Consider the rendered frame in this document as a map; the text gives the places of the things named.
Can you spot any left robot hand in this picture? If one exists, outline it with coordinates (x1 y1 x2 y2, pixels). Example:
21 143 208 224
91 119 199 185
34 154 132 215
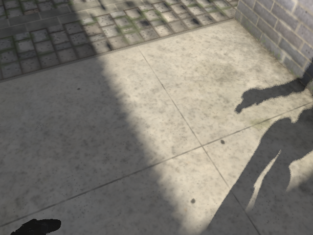
10 218 62 235

